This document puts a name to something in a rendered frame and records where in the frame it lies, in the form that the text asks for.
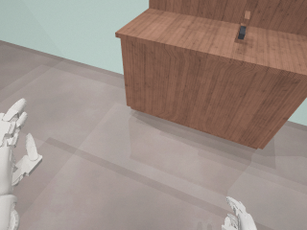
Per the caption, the tap lever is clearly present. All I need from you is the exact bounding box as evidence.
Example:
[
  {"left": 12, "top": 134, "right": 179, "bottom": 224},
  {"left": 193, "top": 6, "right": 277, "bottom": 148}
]
[{"left": 238, "top": 26, "right": 246, "bottom": 40}]

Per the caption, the robot left forearm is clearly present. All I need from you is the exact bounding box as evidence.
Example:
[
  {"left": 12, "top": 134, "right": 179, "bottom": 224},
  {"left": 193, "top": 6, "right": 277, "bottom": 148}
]
[{"left": 0, "top": 195, "right": 20, "bottom": 230}]

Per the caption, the right robot hand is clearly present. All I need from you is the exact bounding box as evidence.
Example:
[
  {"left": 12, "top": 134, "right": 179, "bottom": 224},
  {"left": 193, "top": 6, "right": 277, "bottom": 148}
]
[{"left": 222, "top": 196, "right": 257, "bottom": 230}]

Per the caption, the counter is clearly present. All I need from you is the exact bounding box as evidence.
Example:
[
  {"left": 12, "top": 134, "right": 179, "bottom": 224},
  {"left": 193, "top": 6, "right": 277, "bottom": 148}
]
[{"left": 115, "top": 0, "right": 307, "bottom": 150}]

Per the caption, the left robot hand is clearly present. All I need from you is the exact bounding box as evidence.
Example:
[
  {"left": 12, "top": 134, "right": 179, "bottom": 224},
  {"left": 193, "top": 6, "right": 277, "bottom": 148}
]
[{"left": 0, "top": 98, "right": 42, "bottom": 196}]

